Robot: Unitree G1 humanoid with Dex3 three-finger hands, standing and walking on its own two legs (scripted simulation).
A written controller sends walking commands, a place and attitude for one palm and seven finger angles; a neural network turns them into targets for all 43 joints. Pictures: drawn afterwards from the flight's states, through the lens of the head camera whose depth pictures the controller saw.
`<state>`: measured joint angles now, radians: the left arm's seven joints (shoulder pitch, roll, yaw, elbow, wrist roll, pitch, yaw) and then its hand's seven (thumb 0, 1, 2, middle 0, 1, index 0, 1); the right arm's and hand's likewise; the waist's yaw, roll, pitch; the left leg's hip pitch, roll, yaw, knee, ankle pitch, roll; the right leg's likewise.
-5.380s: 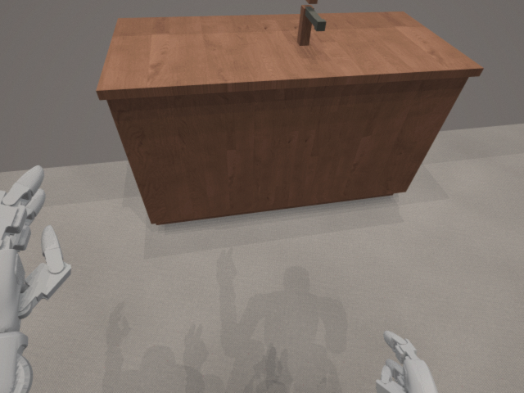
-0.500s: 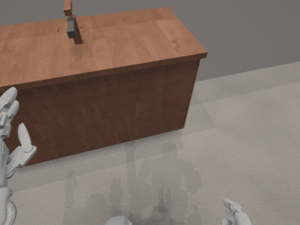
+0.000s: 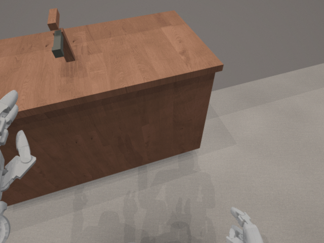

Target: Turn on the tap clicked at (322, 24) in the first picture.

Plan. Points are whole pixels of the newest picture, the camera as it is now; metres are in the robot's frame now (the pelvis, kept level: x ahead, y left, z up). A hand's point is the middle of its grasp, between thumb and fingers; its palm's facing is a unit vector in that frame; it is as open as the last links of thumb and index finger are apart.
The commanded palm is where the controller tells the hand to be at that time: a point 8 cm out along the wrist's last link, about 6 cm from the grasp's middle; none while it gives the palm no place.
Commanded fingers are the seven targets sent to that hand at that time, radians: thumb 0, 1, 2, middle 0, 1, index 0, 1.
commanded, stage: take the last steps up to it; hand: left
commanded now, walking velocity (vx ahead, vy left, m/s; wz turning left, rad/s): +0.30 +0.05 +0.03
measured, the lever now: (58, 51) +0.66 +0.40 +0.13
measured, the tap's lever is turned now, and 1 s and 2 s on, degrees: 0 0 0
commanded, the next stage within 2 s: come to a stop and stand still in 0.98 s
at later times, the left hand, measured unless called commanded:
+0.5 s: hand (54, 109) +0.32 +0.24 +0.20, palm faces +0.40 -0.82 -0.42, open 7.4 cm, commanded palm +0.27 +0.28 +0.19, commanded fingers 0.00 0.90 0.90 -0.20 -0.30 -0.20 -0.30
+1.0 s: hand (72, 85) +0.41 +0.23 +0.19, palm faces +0.41 -0.82 -0.40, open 7.4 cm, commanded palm +0.35 +0.27 +0.19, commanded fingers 0.00 0.90 0.90 -0.20 -0.30 -0.20 -0.30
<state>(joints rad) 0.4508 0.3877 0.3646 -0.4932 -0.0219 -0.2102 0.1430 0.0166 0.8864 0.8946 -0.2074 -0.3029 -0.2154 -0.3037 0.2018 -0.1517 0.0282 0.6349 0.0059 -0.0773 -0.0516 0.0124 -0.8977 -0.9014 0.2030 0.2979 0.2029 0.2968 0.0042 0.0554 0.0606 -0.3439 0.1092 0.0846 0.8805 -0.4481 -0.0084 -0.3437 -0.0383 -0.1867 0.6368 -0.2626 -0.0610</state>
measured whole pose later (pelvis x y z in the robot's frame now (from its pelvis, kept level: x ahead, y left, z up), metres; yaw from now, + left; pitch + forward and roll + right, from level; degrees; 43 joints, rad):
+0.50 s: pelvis +0.11 +0.00 +0.01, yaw +0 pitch +0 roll +1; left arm 0.46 0.37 0.37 -0.54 -0.03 -0.22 0.15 0.02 0.89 0.89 -0.20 -0.30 -0.21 -0.30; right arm 0.18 -0.14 0.02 0.59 0.01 -0.10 -0.05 0.01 -0.90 -0.90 0.20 0.30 0.20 0.30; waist -0.01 -0.01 0.05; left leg -0.28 0.10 0.14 0.54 -0.25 -0.02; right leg -0.43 -0.06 -0.11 0.86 -0.43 0.02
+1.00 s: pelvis +0.19 -0.01 +0.00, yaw +1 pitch -1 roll +1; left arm 0.46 0.40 0.37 -0.57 -0.03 -0.23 0.17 0.02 0.88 0.89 -0.21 -0.30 -0.22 -0.30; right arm 0.20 -0.24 -0.05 0.58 0.01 -0.05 -0.08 0.01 -0.90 -0.90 0.20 0.30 0.20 0.30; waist 0.01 -0.06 0.08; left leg -0.31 0.03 0.16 0.55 -0.19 0.03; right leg -0.24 -0.06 -0.13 0.70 -0.44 -0.02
